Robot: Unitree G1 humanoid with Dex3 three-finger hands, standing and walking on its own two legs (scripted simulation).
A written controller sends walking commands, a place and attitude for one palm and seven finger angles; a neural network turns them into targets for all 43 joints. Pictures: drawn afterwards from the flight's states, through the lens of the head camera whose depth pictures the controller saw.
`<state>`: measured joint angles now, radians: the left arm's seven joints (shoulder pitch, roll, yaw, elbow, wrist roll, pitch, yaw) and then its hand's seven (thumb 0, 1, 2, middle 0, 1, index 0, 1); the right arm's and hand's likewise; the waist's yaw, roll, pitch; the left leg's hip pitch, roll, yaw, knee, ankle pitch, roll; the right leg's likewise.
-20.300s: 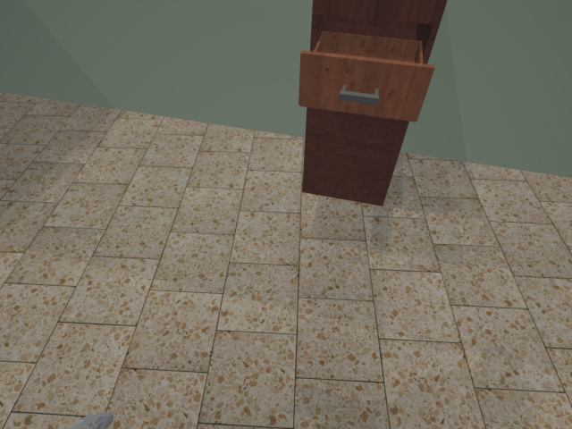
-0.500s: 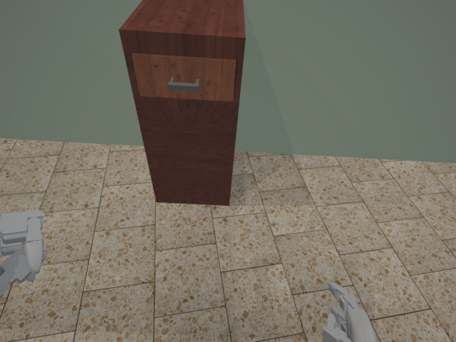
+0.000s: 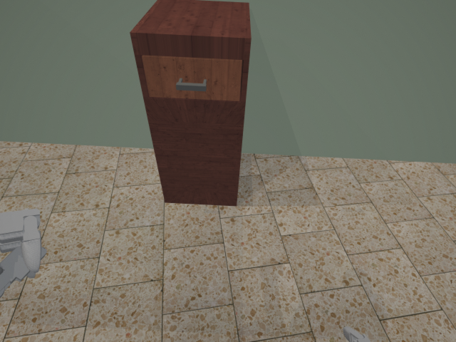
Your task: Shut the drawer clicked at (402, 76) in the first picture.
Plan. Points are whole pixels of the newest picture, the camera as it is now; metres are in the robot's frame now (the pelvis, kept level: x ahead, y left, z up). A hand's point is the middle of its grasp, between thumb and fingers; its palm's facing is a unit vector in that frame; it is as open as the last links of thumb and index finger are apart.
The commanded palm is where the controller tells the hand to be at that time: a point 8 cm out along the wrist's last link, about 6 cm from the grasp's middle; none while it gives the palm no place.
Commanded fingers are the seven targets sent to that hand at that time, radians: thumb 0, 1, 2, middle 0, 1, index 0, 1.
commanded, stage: stop stepping back and stand still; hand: left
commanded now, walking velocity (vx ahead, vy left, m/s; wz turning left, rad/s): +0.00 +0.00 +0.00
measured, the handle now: (192, 84) +0.96 +0.17 -0.01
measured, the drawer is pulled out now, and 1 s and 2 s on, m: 0.00 0.00 0.00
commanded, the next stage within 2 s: let the arm hang, fingers relaxed in 0.64 s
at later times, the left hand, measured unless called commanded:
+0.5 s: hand (34, 233) +0.21 +0.26 +0.17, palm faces +0.35 -0.81 -0.47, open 3.3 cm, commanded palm +0.15 +0.30 +0.19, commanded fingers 0.00 0.90 0.90 -1.40 -1.60 -1.40 -1.60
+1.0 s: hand out of the picture +0.10 +0.24 -0.13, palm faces -0.08 -0.95 -0.30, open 3.1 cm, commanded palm none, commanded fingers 0.00 0.90 0.90 -0.84 -0.99 -0.84 -0.99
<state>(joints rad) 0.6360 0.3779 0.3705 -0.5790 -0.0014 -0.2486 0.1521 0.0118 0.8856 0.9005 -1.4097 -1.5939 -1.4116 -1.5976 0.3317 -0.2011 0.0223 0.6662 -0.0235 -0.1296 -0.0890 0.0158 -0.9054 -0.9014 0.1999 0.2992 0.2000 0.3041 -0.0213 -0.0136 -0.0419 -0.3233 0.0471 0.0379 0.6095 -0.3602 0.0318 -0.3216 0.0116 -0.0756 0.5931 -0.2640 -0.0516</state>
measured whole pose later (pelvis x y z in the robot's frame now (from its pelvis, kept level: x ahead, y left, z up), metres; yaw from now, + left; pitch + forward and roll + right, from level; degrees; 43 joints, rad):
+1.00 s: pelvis +0.00 +0.03 +0.01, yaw +0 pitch -1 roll +0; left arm 0.24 0.25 -0.02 0.79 0.04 0.05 0.00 0.01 0.91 0.90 -1.17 -1.36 -1.17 -1.37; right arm 0.15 -0.31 0.00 0.89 -0.02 0.00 0.01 0.01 -0.91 -0.90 0.20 0.30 0.20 0.30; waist -0.03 0.03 0.04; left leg -0.29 0.00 0.06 0.53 -0.22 0.02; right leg -0.29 -0.03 -0.05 0.54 -0.23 0.00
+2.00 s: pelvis +0.02 +0.01 +0.02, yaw +0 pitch -1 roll +0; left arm 0.08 0.31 0.01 1.14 0.02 -0.02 0.00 0.00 0.90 0.90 -0.20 -0.30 -0.21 -0.30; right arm 0.10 -0.34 -0.01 1.11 -0.02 0.00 0.00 0.01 -0.91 -0.90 0.20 0.30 0.20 0.30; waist -0.01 0.03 0.06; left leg -0.14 0.02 0.04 0.31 -0.15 -0.01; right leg -0.14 0.00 -0.07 0.32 -0.16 -0.02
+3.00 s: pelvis +0.06 +0.00 +0.02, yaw +0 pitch -1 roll +0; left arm 0.08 0.32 0.01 1.13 0.02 -0.02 0.01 0.00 0.90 0.90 -0.20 -0.30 -0.21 -0.30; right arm 0.12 -0.34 0.00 1.12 -0.02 0.00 -0.01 0.01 -0.91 -0.90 0.20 0.30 0.20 0.30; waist -0.02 0.03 0.06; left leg -0.09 0.05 0.05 0.28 -0.18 -0.03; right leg -0.08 0.02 -0.07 0.28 -0.18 -0.04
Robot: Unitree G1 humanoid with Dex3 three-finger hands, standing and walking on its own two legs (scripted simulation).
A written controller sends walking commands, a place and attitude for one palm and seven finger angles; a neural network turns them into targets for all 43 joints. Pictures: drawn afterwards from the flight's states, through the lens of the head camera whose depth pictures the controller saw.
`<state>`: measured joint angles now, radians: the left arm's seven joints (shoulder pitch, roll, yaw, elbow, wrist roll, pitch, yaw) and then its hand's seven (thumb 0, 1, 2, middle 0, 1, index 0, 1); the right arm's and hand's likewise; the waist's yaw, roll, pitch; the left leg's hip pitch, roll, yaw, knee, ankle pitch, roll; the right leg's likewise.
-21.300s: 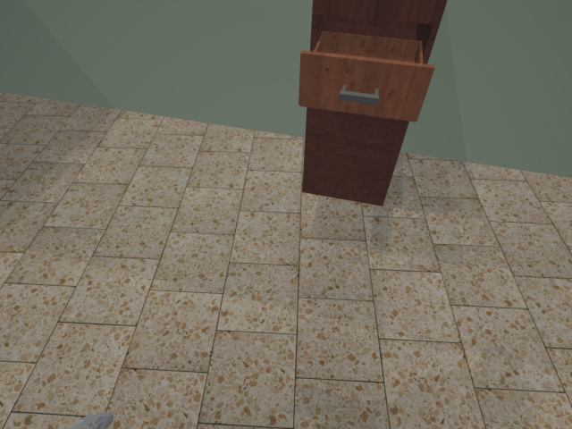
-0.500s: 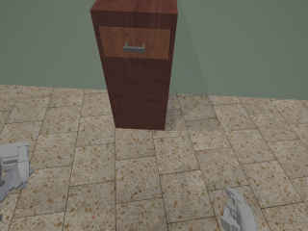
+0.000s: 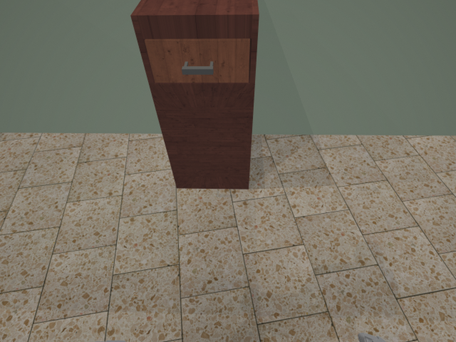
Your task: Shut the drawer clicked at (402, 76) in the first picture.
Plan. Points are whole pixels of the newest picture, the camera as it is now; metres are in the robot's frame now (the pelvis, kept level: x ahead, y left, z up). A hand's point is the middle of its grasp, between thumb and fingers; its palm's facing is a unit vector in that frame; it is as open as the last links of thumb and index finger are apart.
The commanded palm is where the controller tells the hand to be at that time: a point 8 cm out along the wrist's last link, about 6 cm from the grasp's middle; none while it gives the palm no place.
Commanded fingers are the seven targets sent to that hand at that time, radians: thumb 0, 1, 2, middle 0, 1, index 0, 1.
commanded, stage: let the arm hang, fingers relaxed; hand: left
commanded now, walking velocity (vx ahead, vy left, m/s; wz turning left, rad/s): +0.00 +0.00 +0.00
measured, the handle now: (198, 67) +0.96 +0.14 -0.02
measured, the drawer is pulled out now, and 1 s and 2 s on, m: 0.00 0.00 0.00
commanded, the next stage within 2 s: look to check the result in 0.84 s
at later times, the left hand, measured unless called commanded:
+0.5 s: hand out of the picture +0.05 +0.24 -0.15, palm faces -0.01 -0.94 -0.35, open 6.9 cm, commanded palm none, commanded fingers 0.00 0.90 0.90 -0.20 -0.30 -0.20 -0.30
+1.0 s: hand out of the picture +0.11 +0.23 -0.14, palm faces -0.03 -0.94 -0.35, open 7.4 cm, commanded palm none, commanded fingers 0.00 0.90 0.90 -0.20 -0.30 -0.20 -0.30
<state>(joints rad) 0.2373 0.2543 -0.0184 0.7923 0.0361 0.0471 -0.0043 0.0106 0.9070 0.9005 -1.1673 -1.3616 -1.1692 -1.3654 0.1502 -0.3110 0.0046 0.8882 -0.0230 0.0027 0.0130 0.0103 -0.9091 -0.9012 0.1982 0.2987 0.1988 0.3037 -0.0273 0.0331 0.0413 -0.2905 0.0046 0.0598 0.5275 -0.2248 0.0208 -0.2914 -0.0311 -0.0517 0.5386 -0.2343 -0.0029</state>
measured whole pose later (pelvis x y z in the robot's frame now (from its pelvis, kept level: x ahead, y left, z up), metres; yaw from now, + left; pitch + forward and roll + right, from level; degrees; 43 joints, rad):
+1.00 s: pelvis +0.02 -0.02 +0.02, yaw +1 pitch -1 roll +0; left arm 0.08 0.31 0.01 1.14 0.02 -0.02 0.00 0.00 0.90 0.90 -0.20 -0.30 -0.21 -0.30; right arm 0.10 -0.34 -0.01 1.11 -0.02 0.00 0.00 0.01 -0.91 -0.90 0.20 0.30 0.20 0.30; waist -0.01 0.03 0.06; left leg -0.14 0.02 0.04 0.31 -0.15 -0.01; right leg -0.14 0.00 -0.07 0.32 -0.16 -0.02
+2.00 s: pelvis +0.05 -0.03 +0.02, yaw +0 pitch -1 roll +0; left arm 0.08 0.32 0.01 1.13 0.02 -0.02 0.01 0.00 0.90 0.90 -0.20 -0.30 -0.21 -0.30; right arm 0.12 -0.34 0.00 1.12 -0.02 0.00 -0.01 0.01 -0.91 -0.90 0.20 0.30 0.20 0.30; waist -0.02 0.03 0.06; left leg -0.09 0.05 0.05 0.28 -0.18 -0.03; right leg -0.08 0.02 -0.07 0.28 -0.18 -0.04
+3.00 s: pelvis +0.04 -0.02 +0.02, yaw +0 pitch -1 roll +0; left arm 0.09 0.33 0.01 1.15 0.02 -0.02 0.00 0.00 0.90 0.90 -0.20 -0.30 -0.21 -0.30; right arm 0.12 -0.34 0.00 1.13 -0.01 0.00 -0.01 0.01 -0.91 -0.90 0.20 0.30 0.20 0.30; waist -0.01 0.02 0.05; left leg -0.09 0.03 0.05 0.27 -0.16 -0.02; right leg -0.08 0.01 -0.06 0.27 -0.17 -0.03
